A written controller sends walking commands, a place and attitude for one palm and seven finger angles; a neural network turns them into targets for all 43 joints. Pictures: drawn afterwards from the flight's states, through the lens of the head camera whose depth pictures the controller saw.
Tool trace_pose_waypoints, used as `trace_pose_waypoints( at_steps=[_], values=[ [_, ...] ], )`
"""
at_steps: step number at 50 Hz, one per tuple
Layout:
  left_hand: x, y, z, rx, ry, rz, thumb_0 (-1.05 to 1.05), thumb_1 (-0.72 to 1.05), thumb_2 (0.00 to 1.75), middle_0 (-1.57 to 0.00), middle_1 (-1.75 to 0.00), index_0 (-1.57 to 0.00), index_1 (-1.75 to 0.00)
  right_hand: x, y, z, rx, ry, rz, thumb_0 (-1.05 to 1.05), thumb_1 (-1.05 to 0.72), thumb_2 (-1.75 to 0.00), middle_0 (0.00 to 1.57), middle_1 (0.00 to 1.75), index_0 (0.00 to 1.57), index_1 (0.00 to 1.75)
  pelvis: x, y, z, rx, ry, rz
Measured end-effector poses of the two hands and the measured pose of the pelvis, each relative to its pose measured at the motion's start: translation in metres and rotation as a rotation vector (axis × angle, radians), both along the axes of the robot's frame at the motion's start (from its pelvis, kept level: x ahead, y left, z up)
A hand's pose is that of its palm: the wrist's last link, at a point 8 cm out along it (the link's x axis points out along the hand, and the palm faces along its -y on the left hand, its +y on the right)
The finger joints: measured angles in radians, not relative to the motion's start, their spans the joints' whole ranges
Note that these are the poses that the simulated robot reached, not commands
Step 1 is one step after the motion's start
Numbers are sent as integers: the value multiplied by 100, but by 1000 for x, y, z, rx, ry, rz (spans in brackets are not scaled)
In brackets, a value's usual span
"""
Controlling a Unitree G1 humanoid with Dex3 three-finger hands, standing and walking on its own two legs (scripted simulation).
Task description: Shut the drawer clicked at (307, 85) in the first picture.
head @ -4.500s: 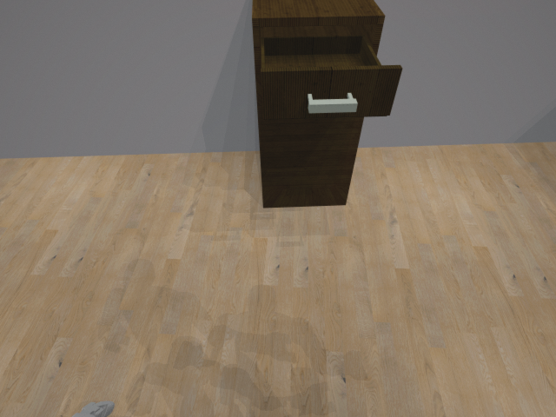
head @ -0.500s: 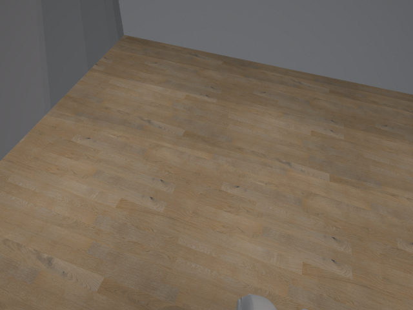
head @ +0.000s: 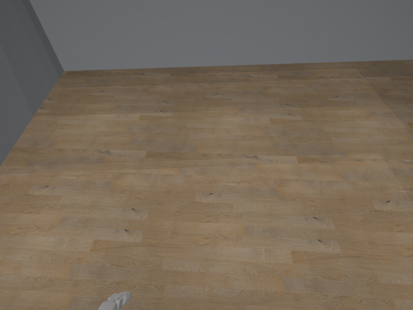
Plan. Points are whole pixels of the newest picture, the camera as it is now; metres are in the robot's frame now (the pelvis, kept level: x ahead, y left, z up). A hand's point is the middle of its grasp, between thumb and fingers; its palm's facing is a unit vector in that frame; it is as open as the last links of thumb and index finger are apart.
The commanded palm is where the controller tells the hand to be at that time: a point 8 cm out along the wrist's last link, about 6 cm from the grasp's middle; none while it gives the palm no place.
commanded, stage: turn to face it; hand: left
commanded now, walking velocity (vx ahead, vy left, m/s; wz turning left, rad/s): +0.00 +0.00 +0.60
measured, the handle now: out of the picture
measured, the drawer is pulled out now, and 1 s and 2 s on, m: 0.30 0.30 0.30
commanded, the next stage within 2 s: none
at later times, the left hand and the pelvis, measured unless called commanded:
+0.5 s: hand out of the picture +0.00 +0.25 -0.16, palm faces +0.31 -0.91 -0.26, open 7.4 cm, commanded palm none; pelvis -0.03 +0.01 +0.01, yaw +16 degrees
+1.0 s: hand out of the picture -0.14 +0.14 -0.15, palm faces +0.59 -0.76 -0.25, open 7.4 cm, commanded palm none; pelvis -0.06 -0.04 +0.01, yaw +36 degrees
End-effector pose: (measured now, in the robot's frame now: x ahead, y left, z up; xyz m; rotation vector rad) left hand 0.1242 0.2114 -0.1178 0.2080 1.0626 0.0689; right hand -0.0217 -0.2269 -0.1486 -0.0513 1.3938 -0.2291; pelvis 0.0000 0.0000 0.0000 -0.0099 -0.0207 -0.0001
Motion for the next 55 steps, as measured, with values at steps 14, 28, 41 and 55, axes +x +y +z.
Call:
trace_pose_waypoints(
  at_steps=[14, 28, 41, 55],
  values=[
    [-101, 68, -26, -29, 173, 278, -1, 92, 90, -20, -30, -20, -30, 54, 27, 29, -90, -63, 205, 1, -92, -90, 20, 30, 20, 30, -13, 31, 4, -32, 29, 147],
    [-154, 66, -1, 44, 133, 434, 0, 91, 90, -20, -30, -20, -30, 100, -6, 29, -86, -120, 377, 1, -91, -90, 20, 30, 20, 30, -33, 2, 9, -31, 32, 312],
    [-232, -13, 15, 57, 143, 607, 0, 90, 90, -20, -30, -21, -30, 158, -30, 21, -17, -183, 565, 1, -91, -90, 20, 30, 20, 29, -44, -45, 11, 41, 17, 491],
    [-346, -28, -26, -60, 256, 843, 0, 90, 90, -21, -30, -21, -30, 198, 72, 25, -35, -231, 871, 1, -91, -90, 20, 30, 19, 29, -74, -17, -7, 4, 36, 688]
  ],
)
